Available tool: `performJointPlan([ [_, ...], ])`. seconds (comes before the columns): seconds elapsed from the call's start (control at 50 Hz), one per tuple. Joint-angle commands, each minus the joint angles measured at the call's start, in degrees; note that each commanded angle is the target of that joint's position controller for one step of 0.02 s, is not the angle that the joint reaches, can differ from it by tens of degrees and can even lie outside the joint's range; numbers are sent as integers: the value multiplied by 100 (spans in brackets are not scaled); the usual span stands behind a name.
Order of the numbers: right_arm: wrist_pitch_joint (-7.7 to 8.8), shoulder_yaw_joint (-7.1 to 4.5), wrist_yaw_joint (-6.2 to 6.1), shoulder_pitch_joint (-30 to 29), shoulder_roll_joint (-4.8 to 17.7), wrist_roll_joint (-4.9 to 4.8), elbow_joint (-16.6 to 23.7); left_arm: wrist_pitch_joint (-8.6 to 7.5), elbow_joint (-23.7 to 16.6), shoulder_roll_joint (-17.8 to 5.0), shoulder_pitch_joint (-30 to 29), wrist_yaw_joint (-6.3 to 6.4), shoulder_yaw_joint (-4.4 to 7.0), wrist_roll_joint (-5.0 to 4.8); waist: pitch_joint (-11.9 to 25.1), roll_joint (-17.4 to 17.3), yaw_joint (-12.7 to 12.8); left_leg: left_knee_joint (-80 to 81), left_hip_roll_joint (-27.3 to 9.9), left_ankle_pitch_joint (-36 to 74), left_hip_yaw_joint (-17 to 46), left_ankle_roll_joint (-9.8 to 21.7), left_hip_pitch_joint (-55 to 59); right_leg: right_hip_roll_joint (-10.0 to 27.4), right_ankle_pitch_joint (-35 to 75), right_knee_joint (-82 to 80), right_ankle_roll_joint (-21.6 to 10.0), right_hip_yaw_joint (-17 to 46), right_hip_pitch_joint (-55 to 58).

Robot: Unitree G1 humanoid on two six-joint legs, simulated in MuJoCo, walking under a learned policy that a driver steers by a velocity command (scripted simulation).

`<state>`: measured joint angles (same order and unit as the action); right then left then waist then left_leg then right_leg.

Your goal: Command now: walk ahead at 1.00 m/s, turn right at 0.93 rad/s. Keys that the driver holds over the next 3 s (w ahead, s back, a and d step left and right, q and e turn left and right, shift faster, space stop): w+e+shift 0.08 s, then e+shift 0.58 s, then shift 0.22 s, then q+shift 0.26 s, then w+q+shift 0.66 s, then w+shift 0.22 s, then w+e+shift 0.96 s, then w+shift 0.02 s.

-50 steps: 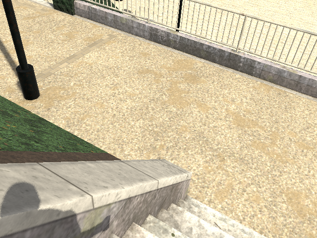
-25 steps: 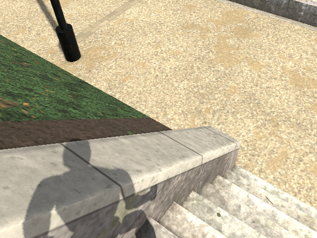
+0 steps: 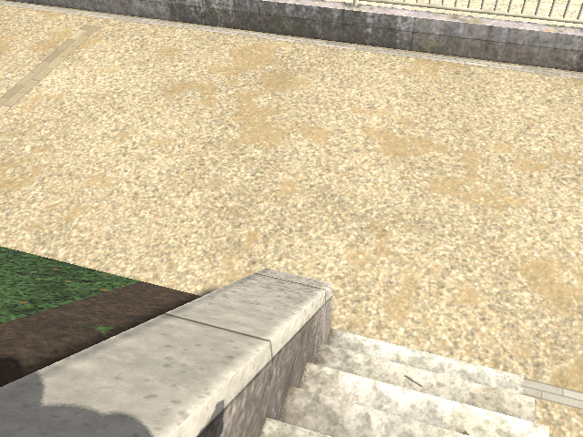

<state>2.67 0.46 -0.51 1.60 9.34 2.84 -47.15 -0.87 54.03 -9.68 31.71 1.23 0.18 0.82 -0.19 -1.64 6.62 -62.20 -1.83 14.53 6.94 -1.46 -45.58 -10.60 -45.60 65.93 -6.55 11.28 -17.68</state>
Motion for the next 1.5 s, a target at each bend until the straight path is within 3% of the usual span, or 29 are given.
performJointPlan([
  [0.02, 127, -91, 178, -1124, 219, -177, 804, -150, -562, -742, -559, 52, 140, -10, -454, 516, -6, 2515, 293, 1535, -198, -22, 1411, 626, 943, -1665, -1001, 1987, -1183],
  [0.06, 130, -249, 158, -215, 425, -463, 674, -150, -384, -796, -366, 32, 171, 82, -568, 900, -30, 3325, 251, 1002, -111, -66, 2893, 606, 1090, -1353, -881, 1874, -1373],
  [0.1, 151, -449, 41, 2353, 873, -388, -54, -172, -530, -1025, -1677, 54, 264, 154, 79, 1556, -1475, 3147, -198, 2059, 165, 188, 4574, 530, 1962, 1031, -669, 1524, -1560],
  [0.14, 103, -671, -31, 4059, 1263, -230, -509, -93, -506, -1046, -2125, -5, 410, 131, 125, 457, -2497, 3830, -516, 1423, 243, 363, 6484, -155, 2254, 4448, -255, 489, -2853],
  [0.16, 81, -589, 117, 3352, 1109, -199, -297, -29, -713, -757, -1477, 48, 379, 134, -514, -386, -1840, 4204, -1012, 1241, 347, 164, 5690, -361, 260, 5151, -328, 50, -3200],
  [0.18, 161, -427, 251, 2687, 1065, -118, -313, 5, -1040, -215, -593, 58, 233, -8, -507, -1517, -448, 1855, -1600, 4399, 425, -160, 6498, 206, 264, 4993, -215, -337, -4834],
  [0.22, 312, -458, 275, 2985, 1091, -421, -302, 126, -1086, -330, -1022, 75, 204, 250, 12, -2036, -743, 2231, -2244, 2624, 1633, 610, 5842, 756, 648, 5417, 58, -690, -5537],
  [0.24, 298, -209, 245, 2766, 415, -395, -82, 211, -1258, -751, -1862, 78, 318, 385, -360, -737, -881, 2325, -1474, 2570, 507, 504, 4446, 815, 1596, 4773, 101, -746, -5202],
  [0.26, 393, -336, 58, 3179, 1065, -426, -359, 210, -1659, -322, -2472, 0, 211, 471, -408, -1341, -987, 2131, -2310, 3320, 1400, 992, 4335, 899, 1990, 4627, 136, -65, -5705],
  [0.3, 205, -120, -245, 2328, 622, -321, -325, 272, -1824, -106, -2570, -196, 54, 128, -598, -621, -258, 2349, -1952, 1835, 296, 666, 1882, 845, 4453, 1762, 602, -353, -3725],
  [0.34, 115, -101, -270, 1949, 1016, -400, -16, 492, -1479, -214, -2068, -160, 142, 164, -112, -1019, 13, 1914, -1858, 2662, 42, 359, 1681, 639, 5025, 2666, 619, -942, -2960],
  [0.42, -45, -157, -351, 3107, 972, -448, -370, 401, -1750, -485, -3301, -140, 235, 336, -525, -472, -683, 1265, -1570, -447, -92, 114, 3444, 959, 6113, 1185, 271, -551, -4784],
  [0.56, -384, -243, -406, 3510, 960, -365, -388, 104, -1849, -213, -4152, -482, 153, -159, -1035, -267, -1471, 1129, -1501, -2658, -1497, 481, 2784, 1397, 8051, -3138, 498, -1332, -1776],
  [0.62, -300, -390, -284, 2933, 1216, -207, -378, 37, -1128, -756, -2198, -343, 367, -99, -49, -731, -671, -1363, -1426, -748, -1716, 695, 2590, 1191, 7004, -3528, 231, -1520, 649],
  [0.66, -316, -520, -215, 2728, 1331, -94, -289, 92, -483, -740, -619, -164, 571, 52, -126, 1225, 69, -4771, -546, -4178, -2564, 623, 838, 921, 6248, -4973, 120, -1664, 3087],
  [0.7, -253, -392, -197, 2288, 730, -360, 768, 33, -599, -1712, -216, -300, 691, -130, 827, 1553, -212, -7105, -52, -6665, -1459, 143, -2649, 2864, 12902, -1967, -1229, 677, 5135],
  [0.72, -240, -277, -210, 1968, 827, -113, 1220, 133, -902, -1709, -896, -237, 697, -411, 1828, 866, -349, -5887, -269, -5823, -614, 30, -2341, 3612, 9350, -3018, -1933, 1782, 4249],
  [0.76, -360, -191, -279, 1868, 831, 14, 863, 140, -1192, -933, -1760, -129, 365, -147, 1080, 235, -908, -5245, -187, -3972, -403, -16, -1638, 3147, 6430, -3720, -1637, 1201, 1861],
  [0.84, -495, 33, -69, 1384, 377, -171, 1035, 164, -1377, -484, -2669, 95, -73, -160, 482, 149, -1500, -2066, -94, -1148, -285, -565, 928, 2157, 2649, -4066, -701, 508, -2246],
  [0.92, -529, -10, 66, 1768, 446, -262, 567, 85, -1574, -758, -2908, -37, -165, -412, 565, 1073, -1461, -1231, -39, -203, -418, -368, 2608, 2059, 1416, -4312, -393, 424, -2409],
  [1.02, -613, 150, 300, 2203, 274, -206, 352, 123, -1445, -576, -2404, -132, -269, -208, -421, 1342, -948, 2174, -366, -3261, -288, 6, 3970, 1902, 3285, -3511, 169, -530, -1920],
  [1.06, -425, -64, 211, 1417, 858, -331, 641, 215, -1156, -1186, -1792, -125, 18, -6, -1134, 317, -403, 3448, -510, -684, 310, -2, 2855, 1588, 3687, -2667, 656, -851, -880],
  [1.1, -222, -299, 248, 1449, 1318, -492, 695, 129, -1526, -1106, -2143, -185, 75, -121, -859, -833, -489, 3430, -966, 2546, 1333, 116, 2880, 1391, 3234, -1968, 859, -1239, -734],
  [1.2, -475, -488, 150, 1239, 1379, -514, 853, 119, -1849, -558, -3086, -258, 25, -166, 67, -1239, -626, 4140, -263, -3261, 1381, 767, 3131, 825, 2312, -3249, 785, -1611, 452],
  [1.28, -495, -521, 108, 719, 1116, -618, 1287, 65, -1562, -942, -2356, -253, 155, 55, 60, -111, -173, 3780, 231, -4871, 771, 731, 1623, 1113, 2548, -3394, 631, -1666, 2250],
  [1.34, -512, -569, 44, 104, 1108, -558, 1739, -15, -1244, -1553, -1427, -171, 390, 168, 351, 1888, 258, 743, 537, -4182, -69, 758, -232, 2960, 2375, -4105, -43, 686, 3071],
  [1.38, -470, -542, 69, 186, 1040, -430, 1721, -116, -1289, -1347, -1569, -106, 335, 206, 306, 856, -86, -38, 85, -3594, -48, 710, -414, 3340, 3618, -3660, -218, 559, 2571],
  [1.44, -500, -368, 41, 498, 638, -358, 1543, -175, -1195, -1216, -1529, -129, 296, 187, 291, 932, -379, -648, -81, -2745, -459, 648, 126, 3339, 4392, -2968, 97, -319, 1370],
  [1.5, -443, -439, 148, -277, 637, -246, 1595, -402, -765, -821, -908, -16, 128, 228, -254, 818, -156, 309, -223, 101, 253, 590, -937, 3048, 1153, -1807, 455, -670, 1016],
])
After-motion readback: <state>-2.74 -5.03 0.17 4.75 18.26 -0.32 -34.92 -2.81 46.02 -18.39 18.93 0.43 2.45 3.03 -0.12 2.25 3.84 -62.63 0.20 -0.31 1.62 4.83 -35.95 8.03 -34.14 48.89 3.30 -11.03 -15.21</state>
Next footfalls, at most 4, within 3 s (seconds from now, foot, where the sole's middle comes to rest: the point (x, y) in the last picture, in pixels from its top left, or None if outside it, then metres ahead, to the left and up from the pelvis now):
0.14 left None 0.20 0.21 -0.90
0.66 right None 0.38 -0.07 -1.11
1.00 left None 0.51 0.18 -1.11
1.68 left None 0.66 0.15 -1.33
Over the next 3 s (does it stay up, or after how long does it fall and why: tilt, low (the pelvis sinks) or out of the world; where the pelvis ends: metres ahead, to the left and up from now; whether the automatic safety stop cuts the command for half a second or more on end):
stays up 1.08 -0.23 -1.05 its command is cut before an obstacle after 1.9 s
